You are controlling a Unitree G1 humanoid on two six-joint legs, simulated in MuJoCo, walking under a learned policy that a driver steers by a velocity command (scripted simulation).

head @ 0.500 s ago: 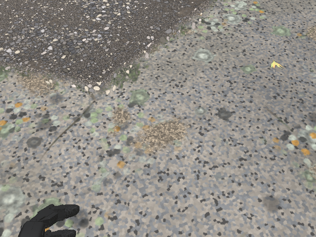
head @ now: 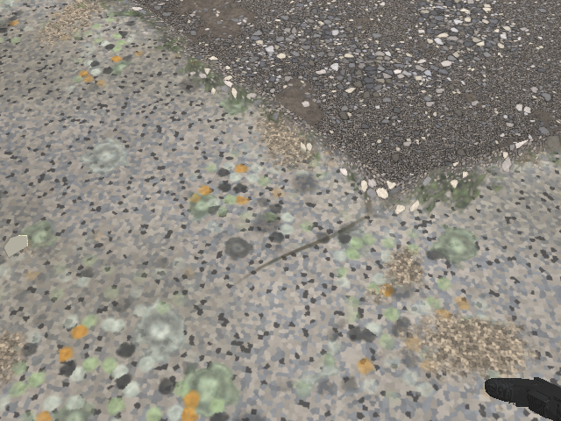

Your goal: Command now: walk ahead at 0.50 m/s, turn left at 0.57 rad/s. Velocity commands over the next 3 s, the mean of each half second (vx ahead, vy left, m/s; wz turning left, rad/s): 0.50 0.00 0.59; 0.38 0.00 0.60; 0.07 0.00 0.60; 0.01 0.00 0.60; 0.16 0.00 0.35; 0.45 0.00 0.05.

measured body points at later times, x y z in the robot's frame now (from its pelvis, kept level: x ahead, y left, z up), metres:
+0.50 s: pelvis +0.29 +0.02 +0.00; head +0.31 +0.03 +0.45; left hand +0.46 +0.31 -0.06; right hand +0.41 -0.26 -0.10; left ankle +0.15 +0.10 -0.72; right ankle +0.45 -0.07 -0.72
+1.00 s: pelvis +0.50 +0.11 -0.01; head +0.53 +0.14 +0.44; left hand +0.38 +0.39 -0.13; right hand +0.83 +0.03 -0.07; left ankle +0.56 +0.25 -0.73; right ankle +0.46 -0.07 -0.72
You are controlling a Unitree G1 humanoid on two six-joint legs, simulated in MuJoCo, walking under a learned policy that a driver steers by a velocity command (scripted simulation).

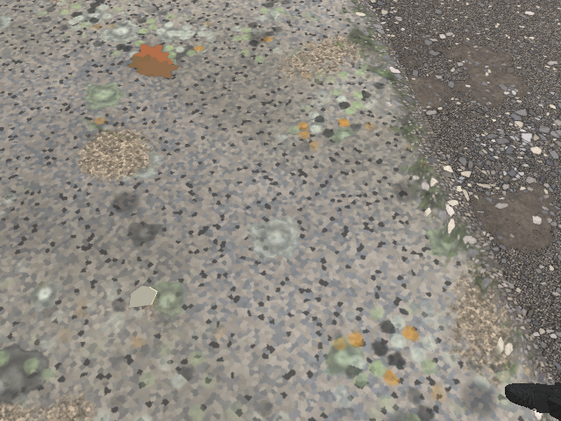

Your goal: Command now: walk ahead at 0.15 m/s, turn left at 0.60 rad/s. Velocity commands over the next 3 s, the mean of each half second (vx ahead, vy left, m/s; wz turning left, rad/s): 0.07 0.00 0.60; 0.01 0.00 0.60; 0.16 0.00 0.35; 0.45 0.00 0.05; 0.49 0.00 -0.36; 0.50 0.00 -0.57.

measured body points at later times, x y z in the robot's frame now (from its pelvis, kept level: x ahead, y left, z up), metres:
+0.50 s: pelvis +0.09 -0.03 +0.01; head +0.12 -0.04 +0.46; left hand +0.15 +0.28 -0.08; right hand +0.33 -0.26 -0.08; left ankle +0.10 +0.08 -0.69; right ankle +0.15 -0.15 -0.72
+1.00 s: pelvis +0.07 +0.00 +0.02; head +0.09 +0.05 +0.47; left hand +0.03 +0.33 -0.09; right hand +0.37 -0.14 -0.05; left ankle +0.03 +0.09 -0.72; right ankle +0.15 -0.13 -0.64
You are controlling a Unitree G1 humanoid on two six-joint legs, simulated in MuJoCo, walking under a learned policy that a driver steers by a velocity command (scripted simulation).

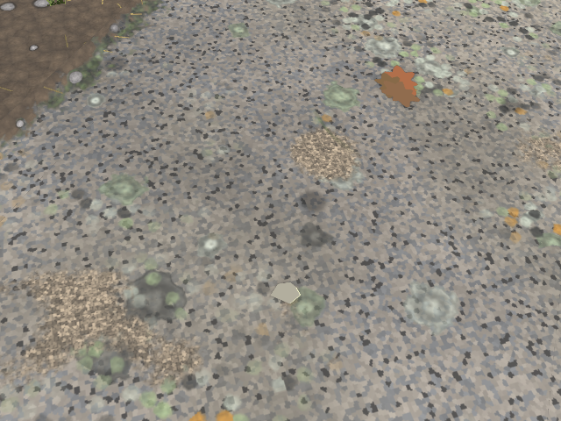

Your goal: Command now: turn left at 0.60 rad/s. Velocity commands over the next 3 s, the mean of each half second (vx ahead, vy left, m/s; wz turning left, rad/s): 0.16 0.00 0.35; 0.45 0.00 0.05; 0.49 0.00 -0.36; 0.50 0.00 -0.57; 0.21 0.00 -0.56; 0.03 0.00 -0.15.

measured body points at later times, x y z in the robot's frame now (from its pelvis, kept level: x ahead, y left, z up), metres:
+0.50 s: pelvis +0.07 -0.01 +0.01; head +0.08 -0.03 +0.46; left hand +0.06 +0.27 -0.10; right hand +0.27 -0.25 -0.10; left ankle +0.09 +0.14 -0.68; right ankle +0.03 -0.13 -0.74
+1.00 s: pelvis +0.28 +0.10 +0.01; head +0.30 +0.11 +0.46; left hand +0.41 +0.39 -0.09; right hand +0.37 -0.17 -0.11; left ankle +0.22 +0.17 -0.74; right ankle +0.44 -0.05 -0.67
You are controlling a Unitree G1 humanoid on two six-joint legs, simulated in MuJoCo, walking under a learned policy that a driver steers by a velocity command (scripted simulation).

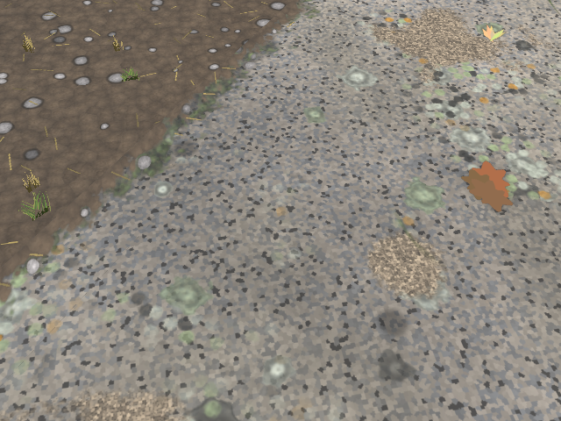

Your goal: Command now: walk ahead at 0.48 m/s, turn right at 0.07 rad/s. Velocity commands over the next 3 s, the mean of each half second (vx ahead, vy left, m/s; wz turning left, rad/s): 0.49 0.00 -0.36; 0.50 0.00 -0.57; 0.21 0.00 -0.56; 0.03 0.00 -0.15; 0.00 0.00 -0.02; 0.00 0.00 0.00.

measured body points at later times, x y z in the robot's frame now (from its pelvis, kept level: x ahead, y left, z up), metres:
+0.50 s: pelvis +0.30 -0.06 +0.00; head +0.33 -0.08 +0.45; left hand +0.44 +0.20 -0.11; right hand +0.42 -0.36 -0.09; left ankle +0.45 +0.10 -0.68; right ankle +0.29 -0.13 -0.75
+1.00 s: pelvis +0.58 -0.08 +0.00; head +0.60 -0.09 +0.45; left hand +0.87 +0.06 -0.09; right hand +0.48 -0.35 -0.12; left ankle +0.60 +0.03 -0.75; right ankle +0.58 -0.26 -0.67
